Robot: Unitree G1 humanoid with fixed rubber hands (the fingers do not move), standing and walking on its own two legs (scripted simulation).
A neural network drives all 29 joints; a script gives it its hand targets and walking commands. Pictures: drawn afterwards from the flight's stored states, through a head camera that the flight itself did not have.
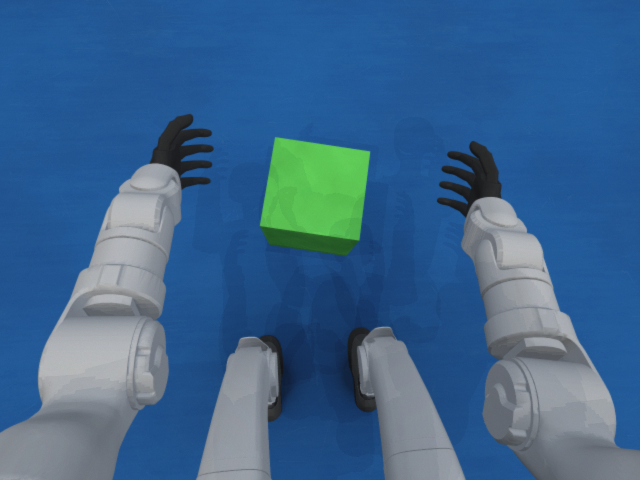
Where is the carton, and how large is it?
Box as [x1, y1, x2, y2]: [260, 137, 369, 255]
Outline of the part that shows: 275,137 260,222 260,227 269,244 346,255 359,239 369,151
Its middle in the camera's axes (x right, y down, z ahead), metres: -0.01 -0.08 +0.95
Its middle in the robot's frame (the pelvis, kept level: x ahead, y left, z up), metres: +0.54 -0.03 -0.54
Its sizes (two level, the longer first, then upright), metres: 0.210 0.200 0.250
